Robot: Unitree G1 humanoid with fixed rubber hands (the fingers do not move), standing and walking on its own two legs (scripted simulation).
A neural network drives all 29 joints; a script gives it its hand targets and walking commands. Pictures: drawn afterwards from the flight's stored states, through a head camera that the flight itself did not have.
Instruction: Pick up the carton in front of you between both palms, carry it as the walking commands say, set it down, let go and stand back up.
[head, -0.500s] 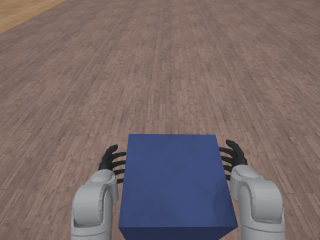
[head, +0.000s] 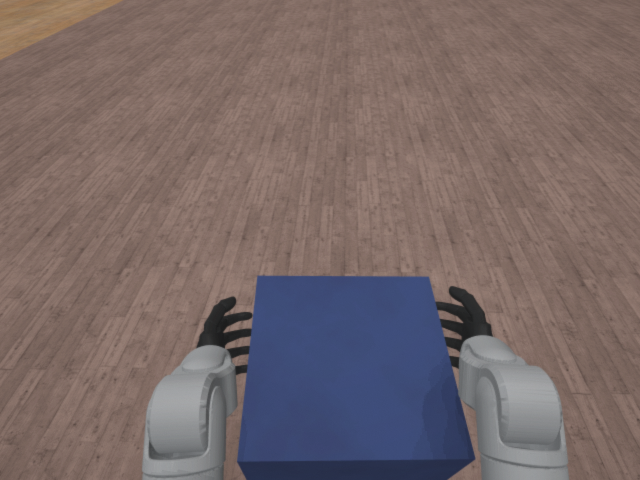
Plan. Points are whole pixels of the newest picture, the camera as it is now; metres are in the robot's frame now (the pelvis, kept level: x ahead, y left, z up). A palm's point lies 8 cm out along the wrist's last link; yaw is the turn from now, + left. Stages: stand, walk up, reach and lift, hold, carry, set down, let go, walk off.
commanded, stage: carry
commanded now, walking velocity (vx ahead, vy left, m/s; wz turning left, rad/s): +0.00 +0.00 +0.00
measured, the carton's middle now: (340, 396) +0.25 +0.00 -0.01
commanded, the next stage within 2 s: hold in 1.80 s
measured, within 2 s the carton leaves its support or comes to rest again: neither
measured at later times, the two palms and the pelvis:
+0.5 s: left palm (214, 398) +0.23 +0.15 +0.04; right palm (468, 387) +0.24 -0.15 +0.05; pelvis -0.04 +0.00 +0.00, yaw +0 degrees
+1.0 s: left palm (209, 400) +0.23 +0.16 +0.04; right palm (461, 388) +0.24 -0.14 +0.04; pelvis -0.05 +0.01 +0.00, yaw +0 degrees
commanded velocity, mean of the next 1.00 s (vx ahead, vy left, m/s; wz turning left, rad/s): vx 0.00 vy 0.00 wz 0.00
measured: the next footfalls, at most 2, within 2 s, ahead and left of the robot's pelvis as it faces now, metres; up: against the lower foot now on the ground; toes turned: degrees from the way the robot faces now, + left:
none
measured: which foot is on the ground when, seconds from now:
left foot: down 0.00-1.00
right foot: down 0.00-1.00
